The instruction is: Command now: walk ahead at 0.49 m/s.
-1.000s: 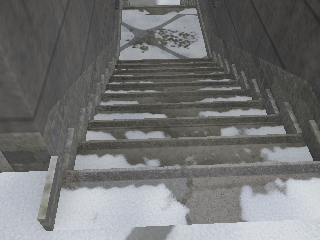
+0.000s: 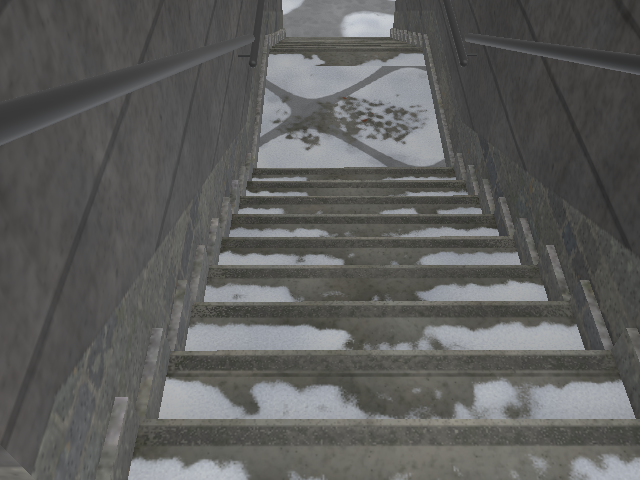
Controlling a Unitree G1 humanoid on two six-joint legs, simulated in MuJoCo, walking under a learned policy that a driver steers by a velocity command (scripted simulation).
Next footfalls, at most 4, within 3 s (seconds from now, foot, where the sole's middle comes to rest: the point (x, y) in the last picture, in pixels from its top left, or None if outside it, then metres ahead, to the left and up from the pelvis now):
0.24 left None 0.31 0.13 -0.78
0.90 right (423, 471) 0.60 -0.17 -0.93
1.46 left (330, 386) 0.89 0.05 -1.09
2.00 right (400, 328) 1.19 -0.17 -1.24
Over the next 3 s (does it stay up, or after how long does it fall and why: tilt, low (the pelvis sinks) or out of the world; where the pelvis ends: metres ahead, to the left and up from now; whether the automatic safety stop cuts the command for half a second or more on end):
stays up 1.57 -0.05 -0.69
